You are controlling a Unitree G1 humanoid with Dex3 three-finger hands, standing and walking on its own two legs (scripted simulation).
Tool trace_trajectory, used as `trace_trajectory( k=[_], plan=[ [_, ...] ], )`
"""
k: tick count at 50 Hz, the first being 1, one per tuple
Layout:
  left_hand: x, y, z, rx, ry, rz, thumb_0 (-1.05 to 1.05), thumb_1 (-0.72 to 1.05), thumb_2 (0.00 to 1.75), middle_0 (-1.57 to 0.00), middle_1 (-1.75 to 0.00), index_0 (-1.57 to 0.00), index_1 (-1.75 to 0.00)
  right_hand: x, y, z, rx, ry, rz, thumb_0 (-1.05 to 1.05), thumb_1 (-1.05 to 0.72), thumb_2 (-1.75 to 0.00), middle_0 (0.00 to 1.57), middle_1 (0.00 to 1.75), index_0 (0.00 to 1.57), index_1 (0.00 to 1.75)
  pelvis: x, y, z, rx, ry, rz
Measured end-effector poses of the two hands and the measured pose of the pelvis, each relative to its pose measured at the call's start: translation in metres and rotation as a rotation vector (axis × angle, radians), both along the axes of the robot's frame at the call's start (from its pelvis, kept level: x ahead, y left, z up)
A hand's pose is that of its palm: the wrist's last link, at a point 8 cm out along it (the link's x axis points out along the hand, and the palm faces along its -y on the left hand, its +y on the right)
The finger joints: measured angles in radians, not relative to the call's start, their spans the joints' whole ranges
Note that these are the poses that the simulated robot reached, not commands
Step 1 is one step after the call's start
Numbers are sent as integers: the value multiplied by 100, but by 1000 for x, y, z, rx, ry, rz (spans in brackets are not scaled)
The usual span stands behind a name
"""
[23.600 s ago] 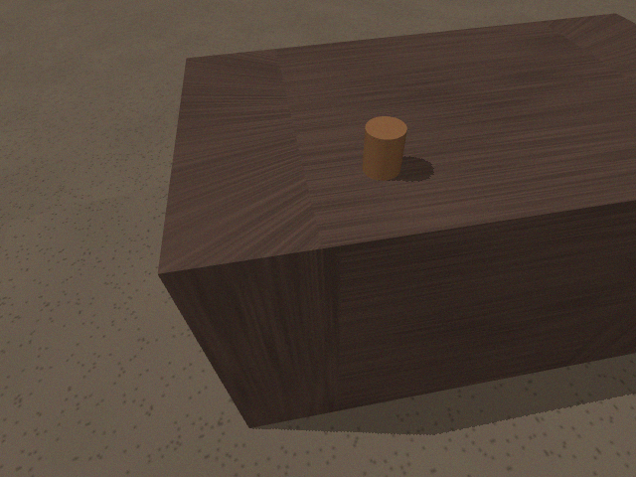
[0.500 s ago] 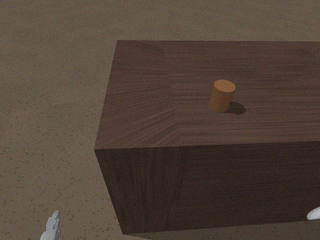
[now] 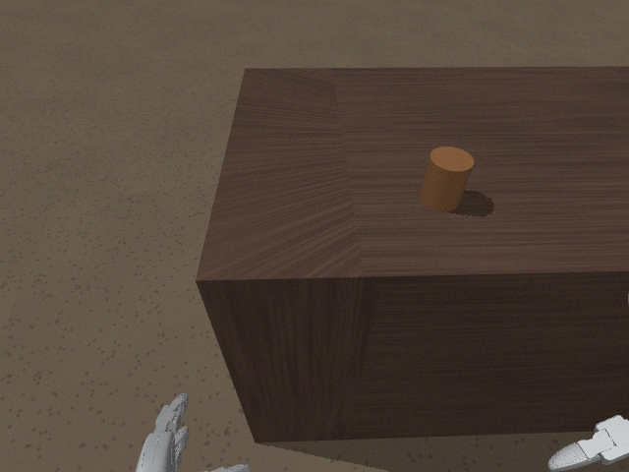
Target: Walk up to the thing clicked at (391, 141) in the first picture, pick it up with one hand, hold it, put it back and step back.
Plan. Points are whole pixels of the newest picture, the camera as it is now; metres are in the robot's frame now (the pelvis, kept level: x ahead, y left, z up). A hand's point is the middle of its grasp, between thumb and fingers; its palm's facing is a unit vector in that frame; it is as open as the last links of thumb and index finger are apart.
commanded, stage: home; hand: right
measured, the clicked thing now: (445, 179) +0.55 -0.23 +0.07
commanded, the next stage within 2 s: none
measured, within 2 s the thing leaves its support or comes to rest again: neither
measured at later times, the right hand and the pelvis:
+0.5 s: hand (457, 447) +0.18 -0.18 -0.10, palm faces +0.10 +0.97 -0.21, open 17.5 cm; pelvis +0.02 +0.00 +0.00, yaw +0 degrees
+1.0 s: hand (472, 446) +0.19 -0.21 -0.13, palm faces -0.05 +0.95 -0.31, open 17.4 cm; pelvis +0.04 -0.01 +0.00, yaw +1 degrees
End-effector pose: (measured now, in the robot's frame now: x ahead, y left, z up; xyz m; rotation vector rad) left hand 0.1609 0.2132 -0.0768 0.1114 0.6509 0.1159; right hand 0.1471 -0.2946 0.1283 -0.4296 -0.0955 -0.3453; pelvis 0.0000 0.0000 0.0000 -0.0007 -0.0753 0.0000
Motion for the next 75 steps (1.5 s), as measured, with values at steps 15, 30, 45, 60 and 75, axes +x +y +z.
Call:
trace_trajectory(
  k=[15,30,45,60,75],
  plan=[
    [9,6,-1,68,52,2,1,75,82,-19,-28,-19,-28,2,46,-142,289,511,42,-1,54,-6,6,6,6,5,9,-3,1,4,31,-4],
    [-11,21,-24,109,236,3,1,90,89,-20,-30,-20,-29,31,70,-211,358,764,5,-1,55,-5,6,5,6,5,25,0,-4,6,83,9],
    [7,21,-25,88,250,16,1,90,89,-20,-30,-20,-30,52,69,-209,330,788,15,-1,53,-6,6,6,6,5,42,-3,-3,5,91,20],
    [-52,77,-33,201,481,49,1,90,89,-20,-30,-20,-30,-33,-22,-229,182,1180,-124,-1,54,-5,6,5,6,5,31,-11,0,0,38,29],
    [-113,70,-42,172,645,74,1,90,89,-20,-30,-20,-29,-78,-25,-239,201,1326,-138,-1,55,-4,6,5,6,4,14,-18,5,-4,26,38]
  ],
)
